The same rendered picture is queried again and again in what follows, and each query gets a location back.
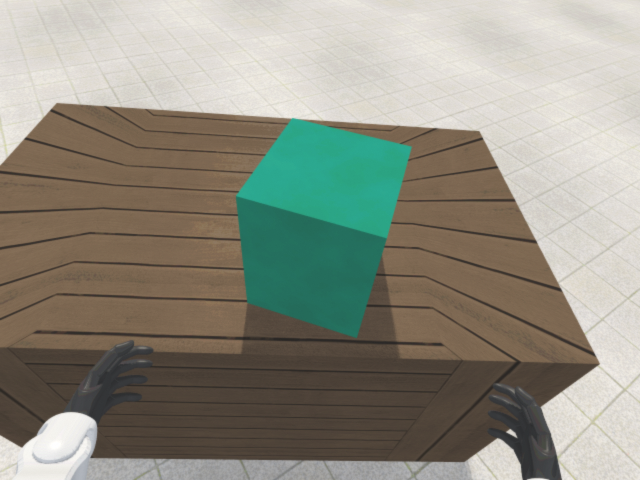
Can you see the pedestal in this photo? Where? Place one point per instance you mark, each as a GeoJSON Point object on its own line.
{"type": "Point", "coordinates": [121, 224]}

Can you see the right robot hand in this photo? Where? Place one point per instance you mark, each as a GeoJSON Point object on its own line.
{"type": "Point", "coordinates": [533, 446]}

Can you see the robot left forearm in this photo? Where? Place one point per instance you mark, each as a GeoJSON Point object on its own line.
{"type": "Point", "coordinates": [60, 451]}

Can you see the left robot hand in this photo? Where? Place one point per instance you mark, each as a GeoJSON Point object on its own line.
{"type": "Point", "coordinates": [94, 396]}

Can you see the carton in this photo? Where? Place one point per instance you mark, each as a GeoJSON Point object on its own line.
{"type": "Point", "coordinates": [314, 217]}

